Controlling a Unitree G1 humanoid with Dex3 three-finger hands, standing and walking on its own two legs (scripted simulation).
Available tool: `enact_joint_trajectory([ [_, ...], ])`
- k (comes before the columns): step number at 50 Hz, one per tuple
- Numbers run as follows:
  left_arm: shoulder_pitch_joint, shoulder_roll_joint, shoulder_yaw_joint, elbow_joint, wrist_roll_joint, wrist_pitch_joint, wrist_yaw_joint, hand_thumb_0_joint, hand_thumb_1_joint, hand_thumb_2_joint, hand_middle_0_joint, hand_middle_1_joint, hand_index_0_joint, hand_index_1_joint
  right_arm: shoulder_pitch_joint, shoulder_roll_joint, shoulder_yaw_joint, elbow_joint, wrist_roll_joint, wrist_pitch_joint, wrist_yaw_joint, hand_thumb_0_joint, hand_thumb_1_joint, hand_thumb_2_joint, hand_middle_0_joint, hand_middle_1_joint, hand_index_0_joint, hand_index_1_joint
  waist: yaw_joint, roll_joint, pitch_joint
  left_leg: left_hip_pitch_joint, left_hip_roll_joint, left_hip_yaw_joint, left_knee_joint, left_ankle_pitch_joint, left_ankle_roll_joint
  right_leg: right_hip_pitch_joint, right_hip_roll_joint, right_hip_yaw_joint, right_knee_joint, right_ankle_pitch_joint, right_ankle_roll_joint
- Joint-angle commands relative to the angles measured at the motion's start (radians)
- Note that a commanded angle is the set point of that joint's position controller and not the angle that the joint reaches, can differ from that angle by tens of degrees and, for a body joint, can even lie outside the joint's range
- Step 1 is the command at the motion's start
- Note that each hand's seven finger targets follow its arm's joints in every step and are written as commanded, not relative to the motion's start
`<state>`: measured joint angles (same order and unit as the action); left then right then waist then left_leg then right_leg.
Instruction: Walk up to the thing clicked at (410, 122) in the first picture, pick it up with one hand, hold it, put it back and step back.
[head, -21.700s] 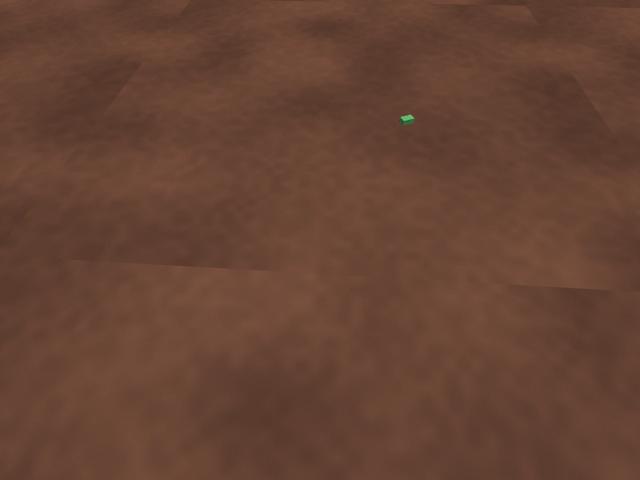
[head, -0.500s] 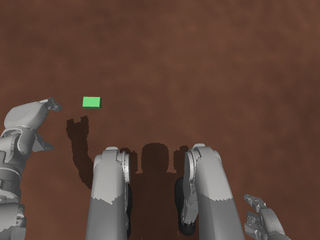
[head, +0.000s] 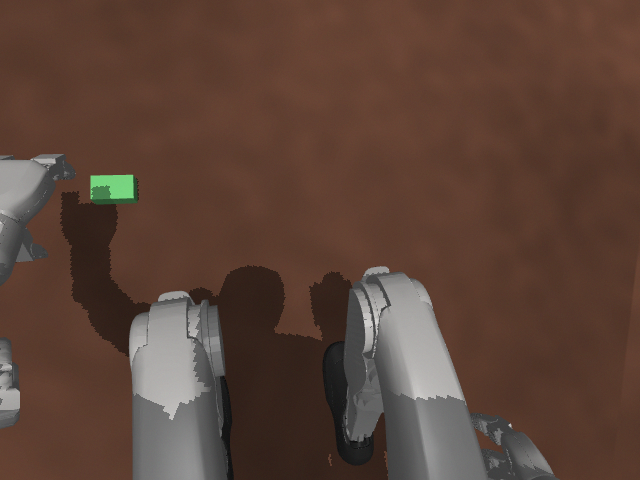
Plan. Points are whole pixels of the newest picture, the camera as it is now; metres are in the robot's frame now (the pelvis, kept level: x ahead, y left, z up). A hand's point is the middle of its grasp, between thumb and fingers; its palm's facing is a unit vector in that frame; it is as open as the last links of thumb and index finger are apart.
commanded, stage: rise first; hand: left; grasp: from above
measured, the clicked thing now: (114, 189) +0.52 +0.27 -0.34
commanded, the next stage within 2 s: none
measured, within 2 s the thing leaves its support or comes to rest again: neither
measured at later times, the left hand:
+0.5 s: hand (51, 205) +0.46 +0.32 -0.20, palm faces -0.47 -0.03 -0.88, open 11.9 cm
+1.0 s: hand (58, 202) +0.46 +0.31 -0.22, palm faces -0.47 -0.05 -0.88, open 12.1 cm
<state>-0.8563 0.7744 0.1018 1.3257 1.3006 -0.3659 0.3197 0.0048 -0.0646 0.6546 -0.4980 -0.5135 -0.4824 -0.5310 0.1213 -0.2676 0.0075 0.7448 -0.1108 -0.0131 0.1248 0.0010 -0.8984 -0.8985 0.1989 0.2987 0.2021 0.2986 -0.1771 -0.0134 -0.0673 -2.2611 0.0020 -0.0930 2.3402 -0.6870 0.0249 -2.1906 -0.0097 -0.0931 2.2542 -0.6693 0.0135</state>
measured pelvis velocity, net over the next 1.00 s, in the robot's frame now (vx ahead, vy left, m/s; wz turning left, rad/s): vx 0.01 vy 0.00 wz -0.06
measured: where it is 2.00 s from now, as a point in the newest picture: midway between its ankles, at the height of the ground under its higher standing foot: (283, 438)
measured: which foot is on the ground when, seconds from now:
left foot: down 0.00-1.00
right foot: down 0.00-1.00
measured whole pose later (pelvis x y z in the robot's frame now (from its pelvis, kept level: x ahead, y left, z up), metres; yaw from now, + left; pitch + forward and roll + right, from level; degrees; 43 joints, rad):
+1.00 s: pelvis +0.01 +0.00 -0.03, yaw -3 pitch +33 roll -10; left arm -0.96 0.88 0.12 1.47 1.33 -0.35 0.40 0.00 -0.17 0.73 -0.40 -0.66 -0.39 -0.66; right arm 0.12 -0.28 0.10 0.72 -0.17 -0.02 0.15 0.00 -0.91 -0.90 0.20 0.30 0.20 0.30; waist -0.25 -0.05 0.00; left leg -2.34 0.01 -0.14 2.47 -0.72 0.02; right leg -2.26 0.01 -0.13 2.34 -0.68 0.02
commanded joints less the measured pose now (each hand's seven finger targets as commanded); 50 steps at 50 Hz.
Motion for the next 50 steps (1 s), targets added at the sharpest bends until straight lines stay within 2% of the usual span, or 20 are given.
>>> enact_joint_trajectory([
  [1,-0.271,0.304,0.068,-0.089,0.004,-0.024,0.057,0.0,-0.086,0.648,-0.486,-0.514,-0.474,-0.526,0.205,-0.238,-0.053,-0.008,-0.022,0.011,-0.009,0.0,-0.905,-0.902,0.2,0.3,0.2,0.3,-0.006,0.248,-0.656,0.54,-0.023,0.034,-0.229,0.203,0.007,0.279,0.041,-0.044,-0.205,0.18,-0.046],
  [3,-0.3,0.322,0.074,-0.094,0.011,-0.031,0.069,0.0,-0.104,0.666,-0.478,-0.521,-0.463,-0.536,0.205,-0.239,-0.047,-0.005,-0.028,0.013,-0.008,0.0,-0.903,-0.902,0.2,0.3,0.2,0.3,-0.008,0.255,-0.677,0.54,-0.021,0.036,-0.209,0.222,0.009,0.284,0.046,-0.048,-0.194,0.199,-0.046],
  [4,-0.318,0.314,0.062,-0.089,0.016,-0.032,0.075,0.0,-0.097,0.656,-0.477,-0.532,-0.466,-0.543,0.191,-0.247,-0.051,-0.012,-0.029,0.012,-0.007,0.0,-0.905,-0.902,0.2,0.3,0.2,0.3,-0.013,0.269,-0.666,0.526,-0.023,0.041,-0.207,0.212,0.01,0.274,0.049,-0.046,-0.188,0.193,-0.047],
  [8,-0.335,0.317,0.07,-0.054,0.018,-0.032,0.106,0.0,-0.11,0.664,-0.456,-0.555,-0.448,-0.562,0.204,-0.249,-0.038,0.003,-0.046,0.006,-0.005,0.0,-0.905,-0.902,0.2,0.3,0.2,0.3,-0.03,0.286,-0.654,0.53,-0.014,0.034,-0.188,0.211,0.007,0.243,0.053,-0.061,-0.169,0.197,-0.047],
  [13,-0.351,0.342,0.078,-0.028,0.033,-0.013,0.13,0.0,-0.131,0.68,-0.432,-0.585,-0.428,-0.589,0.188,-0.259,-0.031,-0.007,-0.054,0.002,-0.001,0.0,-0.905,-0.901,0.2,0.3,0.2,0.3,-0.029,0.331,-0.65,0.523,-0.012,0.026,-0.189,0.198,0.002,0.211,0.056,-0.07,-0.139,0.183,-0.051],
  [17,-0.355,0.352,0.071,-0.002,0.027,0.004,0.135,0.0,-0.168,0.706,-0.393,-0.643,-0.394,-0.641,0.179,-0.259,-0.019,-0.013,-0.058,-0.001,-0.003,0.0,-0.905,-0.901,0.2,0.3,0.2,0.3,-0.034,0.306,-0.618,0.454,-0.015,0.032,-0.182,0.131,0.01,0.216,0.059,-0.071,-0.15,0.141,-0.05],
  [25,-0.35,0.352,0.064,-0.007,0.002,0.034,0.119,0.0,-0.198,0.729,-0.367,-0.671,-0.367,-0.67,0.207,-0.267,-0.012,-0.01,-0.059,-0.014,-0.001,0.0,-0.907,-0.902,0.2,0.3,0.2,0.3,-0.056,0.295,-0.63,0.45,-0.011,0.029,-0.147,0.19,0.012,0.25,0.056,-0.068,-0.136,0.206,-0.043],
  [30,-0.336,0.376,0.082,-0.05,-0.007,0.028,0.101,0.0,-0.17,0.7,-0.379,-0.673,-0.386,-0.665,0.218,-0.267,-0.011,-0.013,-0.055,-0.007,0.004,0.0,-0.907,-0.902,0.2,0.3,0.2,0.3,-0.042,0.308,-0.67,0.477,-0.009,0.025,-0.139,0.258,0.008,0.284,0.058,-0.067,-0.127,0.258,-0.043],
  [32,-0.316,0.365,0.079,-0.035,-0.01,0.029,0.095,0.0,-0.174,0.703,-0.383,-0.661,-0.386,-0.656,0.233,-0.27,-0.008,-0.013,-0.064,-0.006,0.008,0.0,-0.907,-0.902,0.2,0.3,0.2,0.3,-0.058,0.3,-0.659,0.471,-0.008,0.027,-0.124,0.283,0.011,0.297,0.057,-0.069,-0.127,0.283,-0.039],
  [33,-0.33,0.361,0.069,-0.047,-0.013,0.027,0.092,0.0,-0.175,0.705,-0.38,-0.669,-0.384,-0.664,0.223,-0.266,-0.006,-0.015,-0.059,-0.004,0.01,0.0,-0.907,-0.902,0.2,0.3,0.2,0.3,-0.053,0.298,-0.649,0.464,-0.008,0.025,-0.127,0.264,0.012,0.29,0.059,-0.067,-0.13,0.266,-0.04],
  [35,-0.317,0.376,0.085,-0.046,-0.011,0.025,0.094,0.0,-0.176,0.708,-0.387,-0.654,-0.388,-0.652,0.223,-0.269,-0.006,-0.015,-0.059,-0.001,0.009,0.0,-0.906,-0.902,0.2,0.3,0.2,0.3,-0.044,0.307,-0.645,0.469,-0.008,0.027,-0.133,0.249,0.011,0.287,0.061,-0.065,-0.137,0.253,-0.041],
  [36,-0.325,0.365,0.077,-0.051,-0.011,0.024,0.093,0.0,-0.177,0.71,-0.381,-0.662,-0.383,-0.659,0.222,-0.27,-0.006,-0.018,-0.058,0.0,0.01,0.0,-0.905,-0.901,0.2,0.3,0.2,0.3,-0.055,0.318,-0.644,0.477,-0.005,0.022,-0.135,0.251,0.007,0.276,0.061,-0.072,-0.131,0.249,-0.043],
  [37,-0.355,0.37,0.08,-0.084,-0.016,0.017,0.096,0.0,-0.186,0.717,-0.374,-0.665,-0.376,-0.662,0.224,-0.274,-0.004,-0.02,-0.06,0.002,0.012,0.0,-0.905,-0.901,0.2,0.3,0.2,0.3,-0.052,0.345,-0.657,0.48,-0.006,0.023,-0.139,0.244,0.003,0.277,0.062,-0.074,-0.129,0.244,-0.046],
  [40,-0.354,0.349,0.06,-0.057,-0.008,0.014,0.098,0.0,-0.191,0.719,-0.368,-0.679,-0.371,-0.675,0.218,-0.277,-0.005,-0.018,-0.057,0.002,0.013,0.0,-0.905,-0.901,0.2,0.3,0.2,0.3,-0.061,0.356,-0.634,0.516,-0.001,0.002,-0.148,0.249,-0.005,0.22,0.062,-0.084,-0.116,0.232,-0.052],
  [41,-0.358,0.344,0.057,-0.034,-0.003,0.013,0.1,0.0,-0.261,0.793,-0.372,-0.638,-0.343,-0.668,0.215,-0.278,-0.001,-0.016,-0.058,0.003,0.013,0.0,-0.907,-0.902,0.2,0.3,0.2,0.3,-0.069,0.35,-0.623,0.499,-0.002,0.003,-0.144,0.238,-0.002,0.216,0.063,-0.086,-0.117,0.228,-0.05],
  [43,-0.355,0.356,0.057,-0.018,0.007,0.014,0.109,0.0,-0.189,0.719,-0.392,-0.65,-0.386,-0.656,0.218,-0.278,0.005,-0.019,-0.058,0.003,0.014,0.0,-0.909,-0.903,0.199,0.3,0.199,0.3,-0.069,0.333,-0.61,0.486,-0.004,0.007,-0.138,0.244,0.0,0.232,0.064,-0.086,-0.117,0.237,-0.049],
  [45,-0.384,0.359,0.058,-0.015,0.009,0.01,0.118,0.0,-0.193,0.731,-0.388,-0.645,-0.38,-0.653,0.222,-0.28,0.01,-0.017,-0.061,0.0,0.014,0.0,-0.906,-0.902,0.2,0.3,0.2,0.3,-0.085,0.328,-0.607,0.472,-0.003,0.008,-0.134,0.235,0.002,0.24,0.066,-0.088,-0.12,0.239,-0.046],
  [47,-0.374,0.365,0.059,0.016,0.01,0.012,0.125,0.0,-0.182,0.717,-0.389,-0.657,-0.385,-0.66,0.213,-0.282,0.013,-0.017,-0.058,-0.003,0.014,0.0,-0.907,-0.902,0.199,0.3,0.2,0.3,-0.074,0.327,-0.595,0.477,-0.003,0.005,-0.135,0.229,0.002,0.218,0.064,-0.087,-0.114,0.228,-0.048],
  [49,-0.39,0.356,0.04,0.035,0.021,0.012,0.126,0.0,-0.194,0.729,-0.379,-0.667,-0.375,-0.671,0.211,-0.284,0.02,-0.019,-0.062,-0.007,0.014,0.0,-0.907,-0.902,0.199,0.3,0.2,0.3,-0.088,0.339,-0.584,0.477,-0.003,0.004,-0.136,0.214,0.001,0.207,0.066,-0.089,-0.117,0.219,-0.048],
  [50,-0.409,0.375,0.051,0.031,0.02,0.008,0.131,0.0,-0.179,0.716,-0.389,-0.66,-0.386,-0.663,0.205,-0.287,0.021,-0.018,-0.061,-0.006,0.012,0.0,-0.906,-0.902,0.2,0.3,0.2,0.3,-0.089,0.343,-0.585,0.465,-0.003,0.003,-0.137,0.201,-0.001,0.208,0.066,-0.091,-0.114,0.211,-0.048],
])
